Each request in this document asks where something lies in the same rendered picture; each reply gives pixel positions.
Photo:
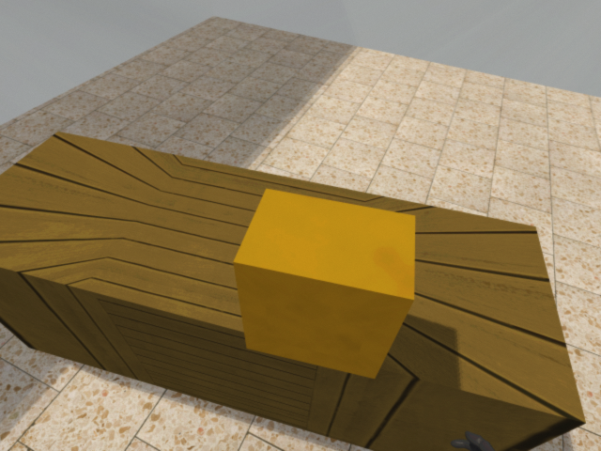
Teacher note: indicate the carton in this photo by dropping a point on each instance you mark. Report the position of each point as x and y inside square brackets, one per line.
[325, 282]

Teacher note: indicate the right robot hand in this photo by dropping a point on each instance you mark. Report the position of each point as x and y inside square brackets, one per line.
[474, 442]

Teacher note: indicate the pedestal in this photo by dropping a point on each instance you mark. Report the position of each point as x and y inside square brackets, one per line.
[121, 258]

